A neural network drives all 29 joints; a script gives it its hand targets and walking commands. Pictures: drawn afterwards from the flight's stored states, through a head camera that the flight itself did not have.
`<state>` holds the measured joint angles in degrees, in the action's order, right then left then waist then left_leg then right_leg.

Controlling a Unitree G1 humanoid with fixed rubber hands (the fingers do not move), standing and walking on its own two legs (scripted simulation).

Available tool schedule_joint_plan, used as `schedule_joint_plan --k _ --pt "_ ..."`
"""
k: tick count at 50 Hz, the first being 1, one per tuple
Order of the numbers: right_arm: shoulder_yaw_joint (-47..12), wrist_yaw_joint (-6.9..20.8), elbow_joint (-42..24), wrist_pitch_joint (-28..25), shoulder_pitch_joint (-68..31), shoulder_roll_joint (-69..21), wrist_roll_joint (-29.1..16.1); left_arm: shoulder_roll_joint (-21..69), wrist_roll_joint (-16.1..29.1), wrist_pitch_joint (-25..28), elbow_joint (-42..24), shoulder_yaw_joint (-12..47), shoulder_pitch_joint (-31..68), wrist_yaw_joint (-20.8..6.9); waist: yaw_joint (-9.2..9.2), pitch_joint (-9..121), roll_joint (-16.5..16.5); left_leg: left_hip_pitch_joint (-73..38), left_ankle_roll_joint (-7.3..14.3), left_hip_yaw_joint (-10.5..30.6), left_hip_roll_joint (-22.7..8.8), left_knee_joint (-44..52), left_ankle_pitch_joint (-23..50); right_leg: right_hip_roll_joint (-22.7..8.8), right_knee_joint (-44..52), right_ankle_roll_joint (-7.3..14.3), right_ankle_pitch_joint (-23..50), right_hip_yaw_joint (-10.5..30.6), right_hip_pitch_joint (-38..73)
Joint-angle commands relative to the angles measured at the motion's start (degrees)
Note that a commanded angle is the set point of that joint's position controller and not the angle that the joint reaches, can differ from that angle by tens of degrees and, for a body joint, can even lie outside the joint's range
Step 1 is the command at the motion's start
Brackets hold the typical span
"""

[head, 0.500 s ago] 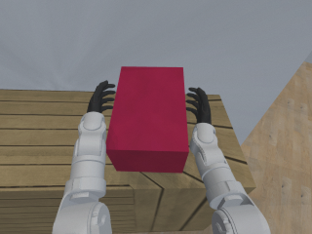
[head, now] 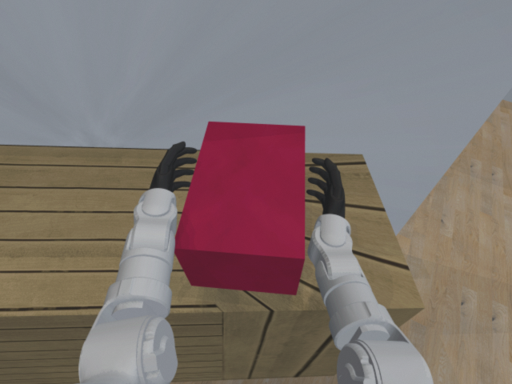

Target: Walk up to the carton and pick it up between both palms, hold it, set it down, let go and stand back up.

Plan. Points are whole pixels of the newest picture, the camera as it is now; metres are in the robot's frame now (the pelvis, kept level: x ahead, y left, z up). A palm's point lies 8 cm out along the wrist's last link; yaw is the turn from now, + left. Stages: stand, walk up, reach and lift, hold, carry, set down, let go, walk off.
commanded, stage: set down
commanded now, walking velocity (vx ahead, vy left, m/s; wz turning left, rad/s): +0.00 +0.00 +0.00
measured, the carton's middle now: (249, 203) +0.41 -0.02 +0.03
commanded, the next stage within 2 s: none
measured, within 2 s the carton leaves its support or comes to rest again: rests again in 1.22 s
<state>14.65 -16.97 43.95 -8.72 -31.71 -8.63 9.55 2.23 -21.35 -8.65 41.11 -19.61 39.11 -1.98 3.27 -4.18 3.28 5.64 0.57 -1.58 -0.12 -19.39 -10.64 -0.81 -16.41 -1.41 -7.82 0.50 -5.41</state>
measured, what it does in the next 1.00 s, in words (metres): stands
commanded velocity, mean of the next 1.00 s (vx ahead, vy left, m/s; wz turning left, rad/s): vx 0.00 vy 0.00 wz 0.00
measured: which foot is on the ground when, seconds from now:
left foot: down 0.00-1.00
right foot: down 0.00-1.00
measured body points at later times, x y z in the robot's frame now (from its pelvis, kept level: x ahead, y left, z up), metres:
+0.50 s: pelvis +0.01 +0.01 +0.00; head +0.04 +0.04 +0.45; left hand +0.43 +0.13 +0.05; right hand +0.37 -0.14 +0.05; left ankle +0.00 +0.11 -0.75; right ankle +0.01 -0.14 -0.75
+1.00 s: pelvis +0.01 +0.01 +0.00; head +0.06 +0.05 +0.44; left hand +0.43 +0.13 +0.02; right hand +0.36 -0.14 +0.02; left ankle +0.00 +0.11 -0.75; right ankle +0.01 -0.14 -0.75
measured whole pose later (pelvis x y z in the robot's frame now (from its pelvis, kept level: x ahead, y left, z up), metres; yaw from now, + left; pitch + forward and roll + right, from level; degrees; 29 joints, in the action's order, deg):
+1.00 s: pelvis +0.01 +0.01 +0.00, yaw +0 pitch +6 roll -1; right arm 28.8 -16.8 55.9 -24.8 -31.7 -11.8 19.2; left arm 0.8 -22.7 7.0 59.1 -23.0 42.6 -1.8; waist 3.5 -0.6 3.3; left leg 16.1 1.1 -1.6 0.0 -22.1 -11.4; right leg -1.0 -15.1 -1.9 -6.6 0.4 -13.9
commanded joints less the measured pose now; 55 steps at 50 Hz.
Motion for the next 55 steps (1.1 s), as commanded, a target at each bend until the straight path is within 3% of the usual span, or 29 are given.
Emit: schedule_joint_plan --k 1,7,9,11,13,16,18,22,23,25,30,34,37,38,41,43,48,49,50,52,54,55 --pt "-16.4 8.1 -6.0 -7.0 -38.1 -35.0 5.8 33.3 2.3 6.5 2.0 20.1 35.1 -10.9 2.06 31.5 -2.9 0.4 -0.3 -3.2 1.6 1.7 10.2 -0.1 0.9 -2.1 22.0 -4.3 13.6" --pt "-13.8 7.8 -4.9 -8.2 -37.4 -35.0 7.6 32.1 2.1 8.1 4.9 18.5 35.5 -11.1 2.88 32.7 -1.9 1.3 -0.6 -3.0 1.5 1.4 11.9 -0.2 1.0 -2.2 25.1 -4.3 13.3" --pt "-12.4 7.9 -2.5 -8.5 -36.5 -35.2 8.9 32.2 1.3 8.6 5.2 18.1 37.0 -11.0 3.48 31.6 -3.3 1.5 -0.8 -3.0 1.2 1.4 11.6 0.0 0.8 -2.0 22.8 -4.9 12.8" --pt "-11.7 8.0 -3.0 -9.3 -36.7 -35.0 9.0 32.1 0.8 8.6 6.4 17.0 35.6 -11.0 2.71 31.6 -3.4 0.1 -1.0 -3.5 1.3 1.3 12.9 0.3 1.4 -1.8 22.5 -5.0 11.5" --pt "-10.5 7.9 -1.2 -9.4 -36.2 -35.0 9.9 31.1 0.1 9.0 7.0 16.0 36.6 -11.1 3.06 30.7 -3.3 1.3 -1.1 -3.4 1.2 1.2 12.7 0.2 1.4 -1.5 21.4 -5.3 10.8" --pt "-10.1 7.9 -2.1 -10.8 -36.8 -35.3 10.3 31.2 0.4 10.2 8.5 15.9 36.0 -10.8 2.85 33.7 -3.3 1.9 -1.3 -3.5 1.0 0.7 14.6 0.4 0.4 -1.8 25.0 -5.2 11.7" --pt "-9.1 7.9 0.8 -10.9 -34.9 -35.5 11.3 30.2 -0.8 10.5 10.2 13.9 35.4 -10.9 2.26 32.0 -3.6 3.1 -1.3 -3.8 1.0 0.5 14.3 0.1 0.4 -1.6 25.1 -4.9 12.2" --pt "-7.7 7.9 1.3 -12.7 -35.2 -36.3 12.4 30.4 -1.3 12.1 10.3 13.1 36.2 -10.7 2.41 34.6 -4.1 3.1 -1.5 -3.8 0.8 -0.2 16.5 0.5 -0.2 -1.5 26.4 -5.3 12.3" --pt "-7.6 7.8 1.7 -12.9 -34.5 -35.5 12.7 30.3 -1.3 12.2 11.3 13.3 34.9 -10.7 3.15 34.2 -3.6 2.7 -1.6 -3.9 0.9 -0.3 17.2 0.5 0.0 -1.7 27.4 -5.6 11.9" --pt "-6.1 7.7 2.7 -13.7 -33.8 -35.7 13.6 30.3 -1.2 12.6 12.3 12.9 35.2 -10.8 3.49 34.6 -4.0 3.0 -1.8 -4.1 0.8 -0.6 16.5 0.6 0.3 -1.4 26.2 -5.5 11.3" --pt "-4.8 8.2 4.7 -15.3 -34.4 -36.1 14.8 29.6 -2.2 14.4 14.4 11.4 36.0 -10.0 2.13 34.4 -4.6 3.0 -1.7 -4.1 0.4 -1.1 16.8 0.7 0.3 -1.1 24.0 -5.6 8.7" --pt "-4.0 8.5 5.5 -17.3 -34.8 -36.0 15.6 31.0 -2.0 16.3 14.9 12.4 36.1 -9.2 2.57 38.3 -5.9 2.0 -2.5 -3.7 -0.2 -2.2 20.6 1.4 0.1 -0.5 25.0 -6.1 6.8" --pt "-4.5 8.7 7.5 -18.0 -33.6 -36.6 16.0 30.6 -2.0 17.7 16.3 11.7 36.0 -8.7 1.58 38.3 -5.5 1.7 -2.6 -4.1 -0.3 -2.9 20.5 1.5 0.3 -0.4 24.1 -5.9 5.3" --pt "-3.3 8.7 8.3 -18.5 -33.8 -36.3 16.6 30.8 -2.3 18.2 16.9 12.0 36.2 -8.6 2.46 38.7 -6.4 1.9 -2.8 -3.8 -0.4 -3.0 21.2 1.5 0.1 -0.3 24.0 -6.2 5.2" --pt "-2.5 9.0 10.7 -18.6 -33.4 -36.4 16.4 30.4 -2.9 18.7 18.4 10.9 35.5 -8.4 1.53 35.4 -6.4 2.2 -2.6 -4.2 -0.8 -2.8 19.9 1.8 0.9 0.2 20.2 -6.0 3.3" --pt "-1.7 9.0 11.3 -18.9 -33.2 -36.4 17.6 31.5 -2.8 19.5 18.3 11.6 37.0 -8.2 2.56 36.1 -6.2 1.9 -2.6 -3.9 -0.9 -2.8 19.6 2.0 1.0 0.2 19.3 -6.4 2.6" --pt "-2.1 9.4 11.7 -21.1 -34.3 -37.0 18.3 31.8 -2.1 22.4 18.9 12.3 37.7 -7.3 1.74 41.1 -7.4 2.8 -3.3 -4.0 -1.1 -4.4 22.6 2.0 -0.1 0.5 22.5 -6.0 1.7" --pt "-1.0 9.4 12.8 -21.4 -34.0 -37.2 18.8 32.1 -2.4 22.7 19.7 12.5 37.6 -7.3 2.11 40.4 -7.2 3.2 -3.2 -4.0 -1.4 -4.5 22.1 2.2 0.2 0.6 21.2 -6.2 0.6" --pt "-1.7 9.5 13.4 -21.7 -33.6 -37.1 18.7 32.0 -2.5 23.1 20.9 11.8 36.4 -7.1 1.33 40.0 -7.1 3.0 -3.2 -4.2 -1.3 -4.9 22.5 2.2 0.1 0.9 21.5 -6.0 0.7" --pt "-0.3 9.5 16.0 -21.2 -32.2 -36.9 19.3 31.5 -3.2 23.6 21.3 11.1 37.5 -7.2 2.06 38.0 -7.2 3.1 -3.0 -4.0 -1.4 -4.0 20.7 2.2 0.8 0.8 18.3 -6.3 -0.3" --pt "-0.4 9.7 16.5 -21.6 -32.3 -36.2 19.5 31.4 -3.4 23.9 22.1 10.5 36.4 -7.0 1.18 37.7 -7.5 2.7 -3.1 -4.3 -1.5 -4.2 20.4 2.2 0.8 1.1 16.6 -6.2 -0.6" --pt "0.8 9.8 16.8 -21.8 -33.5 -36.0 19.5 31.7 -3.6 23.9 22.4 11.0 36.7 -6.9 1.79 37.6 -8.0 2.8 -3.3 -4.2 -1.6 -4.2 20.4 2.4 0.7 1.2 16.2 -6.4 -1.5"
